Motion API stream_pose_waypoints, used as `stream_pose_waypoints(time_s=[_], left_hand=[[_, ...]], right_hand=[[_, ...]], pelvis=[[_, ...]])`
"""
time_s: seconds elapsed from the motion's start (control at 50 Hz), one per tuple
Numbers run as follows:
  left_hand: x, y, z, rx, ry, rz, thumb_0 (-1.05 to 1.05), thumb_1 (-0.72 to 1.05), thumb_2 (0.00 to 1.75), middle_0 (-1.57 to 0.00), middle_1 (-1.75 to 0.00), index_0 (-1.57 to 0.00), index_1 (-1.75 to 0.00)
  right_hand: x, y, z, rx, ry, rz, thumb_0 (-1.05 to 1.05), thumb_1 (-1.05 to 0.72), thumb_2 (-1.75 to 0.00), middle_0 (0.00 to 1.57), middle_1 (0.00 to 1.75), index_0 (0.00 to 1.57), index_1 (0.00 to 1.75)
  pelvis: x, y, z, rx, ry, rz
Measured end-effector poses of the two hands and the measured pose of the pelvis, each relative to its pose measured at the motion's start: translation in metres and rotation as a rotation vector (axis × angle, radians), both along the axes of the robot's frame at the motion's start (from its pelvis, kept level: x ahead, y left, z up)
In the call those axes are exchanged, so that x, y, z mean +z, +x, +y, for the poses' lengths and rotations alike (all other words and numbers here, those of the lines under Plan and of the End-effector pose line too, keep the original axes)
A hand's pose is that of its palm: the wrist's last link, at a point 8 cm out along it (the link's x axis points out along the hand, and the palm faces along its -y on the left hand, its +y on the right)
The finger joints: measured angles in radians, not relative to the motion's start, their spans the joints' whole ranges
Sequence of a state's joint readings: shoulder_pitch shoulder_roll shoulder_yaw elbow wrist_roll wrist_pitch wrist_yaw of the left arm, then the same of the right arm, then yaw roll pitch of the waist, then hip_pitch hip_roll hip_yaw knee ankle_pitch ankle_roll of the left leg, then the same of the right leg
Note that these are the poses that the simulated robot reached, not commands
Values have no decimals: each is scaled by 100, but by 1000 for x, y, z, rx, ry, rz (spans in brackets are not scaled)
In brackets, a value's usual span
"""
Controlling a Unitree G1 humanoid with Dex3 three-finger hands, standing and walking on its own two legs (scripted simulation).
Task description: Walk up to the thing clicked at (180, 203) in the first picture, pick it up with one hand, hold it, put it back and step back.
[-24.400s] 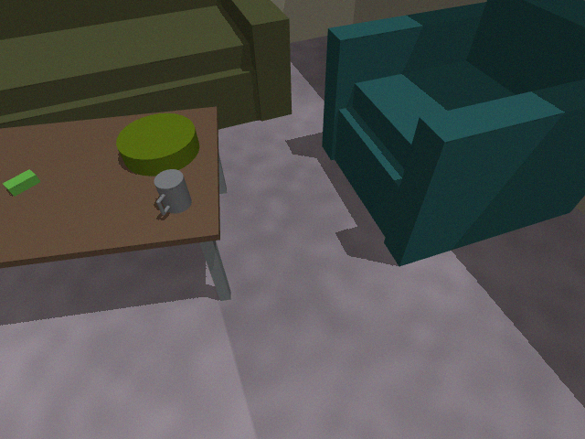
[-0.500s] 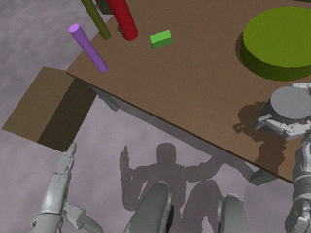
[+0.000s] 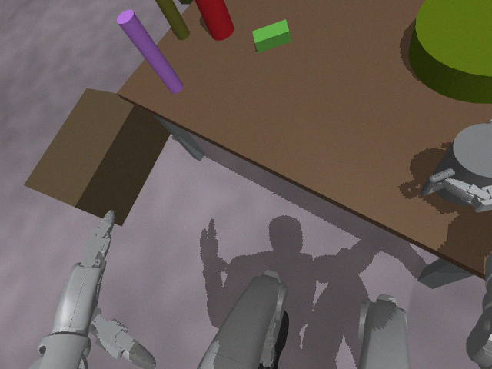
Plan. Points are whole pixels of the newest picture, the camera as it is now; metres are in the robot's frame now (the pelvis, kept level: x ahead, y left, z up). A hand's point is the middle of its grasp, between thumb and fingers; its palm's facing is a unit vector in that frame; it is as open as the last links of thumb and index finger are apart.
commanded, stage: lower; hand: right
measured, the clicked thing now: (462, 171) +0.46 -0.21 -0.07
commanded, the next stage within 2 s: loosen in 0.34 s
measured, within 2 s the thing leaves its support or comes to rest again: rests again in 0.26 s
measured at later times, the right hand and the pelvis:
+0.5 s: hand (484, 167) +0.47 -0.24 -0.07, palm faces +0.24 +0.97 +0.00, open 11.7 cm; pelvis -0.01 +0.00 -0.02, yaw +1 degrees
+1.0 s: hand (487, 166) +0.48 -0.24 -0.07, palm faces +0.25 +0.97 +0.01, open 13.5 cm; pelvis -0.01 +0.00 -0.02, yaw +0 degrees
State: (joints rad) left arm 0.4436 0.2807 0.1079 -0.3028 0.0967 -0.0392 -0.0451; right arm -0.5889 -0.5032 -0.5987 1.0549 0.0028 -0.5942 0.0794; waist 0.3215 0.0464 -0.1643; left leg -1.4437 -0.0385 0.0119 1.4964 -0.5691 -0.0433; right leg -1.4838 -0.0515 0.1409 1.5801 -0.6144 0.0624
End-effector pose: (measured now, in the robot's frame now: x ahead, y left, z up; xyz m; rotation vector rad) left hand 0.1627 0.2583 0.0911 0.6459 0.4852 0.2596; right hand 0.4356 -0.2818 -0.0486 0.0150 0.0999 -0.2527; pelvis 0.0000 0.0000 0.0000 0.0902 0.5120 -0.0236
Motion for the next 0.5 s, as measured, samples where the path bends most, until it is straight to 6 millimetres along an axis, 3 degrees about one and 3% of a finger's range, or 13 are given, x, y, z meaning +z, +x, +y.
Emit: stream_pose_waypoints(time_s=[0.34,0.5], left_hand=[[4,-6,-1,-16,61,-21,-1,-53,5,-6,-5,-6,-5],[7,-5,-4,-27,75,-36,-1,-53,5,-6,-5,-6,-5]], right_hand=[[-23,3,-1,2,5,9,-2,61,-92,63,107,67,109],[-25,6,-2,10,-1,-12,-2,61,-91,63,106,68,109]], pelvis=[[-15,-7,-2,5,9,13],[-19,-8,-3,4,12,19]])
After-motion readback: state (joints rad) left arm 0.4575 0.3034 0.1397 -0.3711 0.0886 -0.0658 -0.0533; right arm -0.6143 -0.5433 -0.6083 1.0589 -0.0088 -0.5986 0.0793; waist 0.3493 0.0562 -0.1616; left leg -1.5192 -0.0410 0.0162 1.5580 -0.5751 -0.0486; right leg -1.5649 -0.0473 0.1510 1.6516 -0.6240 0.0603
